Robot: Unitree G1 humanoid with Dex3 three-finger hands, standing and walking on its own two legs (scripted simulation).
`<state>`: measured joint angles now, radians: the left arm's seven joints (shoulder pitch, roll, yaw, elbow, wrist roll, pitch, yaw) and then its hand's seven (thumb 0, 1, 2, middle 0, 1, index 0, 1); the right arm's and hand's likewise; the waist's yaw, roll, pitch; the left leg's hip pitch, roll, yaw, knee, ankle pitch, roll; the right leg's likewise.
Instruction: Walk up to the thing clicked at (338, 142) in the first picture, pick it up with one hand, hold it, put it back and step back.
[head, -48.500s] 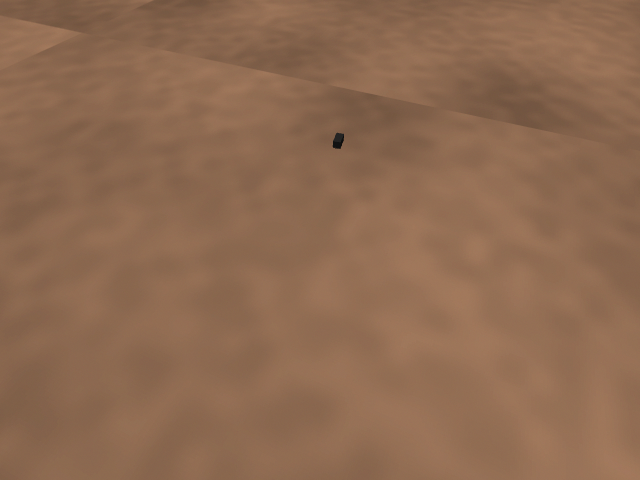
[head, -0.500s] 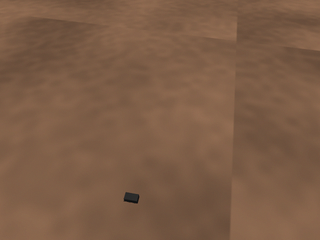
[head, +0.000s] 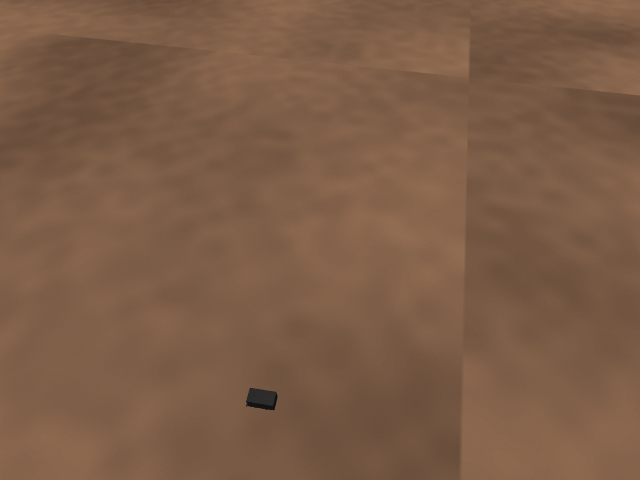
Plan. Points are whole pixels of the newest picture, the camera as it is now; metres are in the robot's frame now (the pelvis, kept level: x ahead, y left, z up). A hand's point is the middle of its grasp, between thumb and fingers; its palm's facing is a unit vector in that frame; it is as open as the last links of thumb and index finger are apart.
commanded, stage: stand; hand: left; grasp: from above
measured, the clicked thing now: (262, 399) +0.49 +0.22 -0.76
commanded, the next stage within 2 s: step back in 0.92 s
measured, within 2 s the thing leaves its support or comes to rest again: neither
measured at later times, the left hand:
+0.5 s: hand out of the picture +0.07 +0.24 -0.16, palm faces +0.00 -0.94 -0.34, open 7.4 cm
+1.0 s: hand out of the picture +0.11 +0.25 -0.16, palm faces +0.02 -0.94 -0.35, open 7.4 cm
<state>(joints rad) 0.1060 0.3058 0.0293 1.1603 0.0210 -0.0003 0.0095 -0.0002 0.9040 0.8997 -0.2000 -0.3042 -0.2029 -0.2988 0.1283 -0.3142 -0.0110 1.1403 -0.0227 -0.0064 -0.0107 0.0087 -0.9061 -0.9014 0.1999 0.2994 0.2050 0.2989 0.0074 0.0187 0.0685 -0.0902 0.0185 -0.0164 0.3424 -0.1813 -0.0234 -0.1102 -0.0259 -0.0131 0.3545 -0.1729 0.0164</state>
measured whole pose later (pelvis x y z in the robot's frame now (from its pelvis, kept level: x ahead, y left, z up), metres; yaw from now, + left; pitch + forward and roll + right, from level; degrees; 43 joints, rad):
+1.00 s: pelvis +0.01 -0.01 +0.00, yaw +0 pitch -2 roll +0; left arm 0.07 0.34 0.05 1.10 0.00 0.00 0.00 0.00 0.90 0.90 -0.20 -0.30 -0.20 -0.30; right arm 0.08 -0.35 -0.01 1.10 0.00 0.01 0.00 0.01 -0.91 -0.90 0.20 0.30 0.21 0.30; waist 0.00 0.02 0.10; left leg -0.15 0.04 -0.02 0.43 -0.23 -0.03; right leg -0.15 0.00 -0.02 0.40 -0.21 0.00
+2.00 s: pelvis -0.19 +0.06 -0.03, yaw -1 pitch -2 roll +0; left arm 0.09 0.36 0.07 0.76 0.04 0.05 0.01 0.00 0.90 0.90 -0.20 -0.30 -0.21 -0.30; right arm 0.17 -0.41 -0.05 0.89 -0.01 0.03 -0.02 0.01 -0.91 -0.90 0.20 0.30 0.20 0.30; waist -0.01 0.00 0.18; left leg -0.24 -0.03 -0.06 0.68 -0.42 -0.02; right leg -0.39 0.00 0.00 0.62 -0.20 -0.01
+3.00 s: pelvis -0.52 +0.02 -0.02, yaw -2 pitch -2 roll -2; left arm 0.13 0.39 0.08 0.81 0.02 0.08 0.00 0.00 0.90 0.90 -0.20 -0.30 -0.20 -0.30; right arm 0.17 -0.36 -0.03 0.85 -0.04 0.03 -0.02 0.01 -0.90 -0.90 0.21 0.30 0.21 0.30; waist 0.01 -0.03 0.16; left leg -0.33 0.03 -0.04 0.59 -0.23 0.01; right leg -0.43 0.10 0.14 1.17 -0.51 0.01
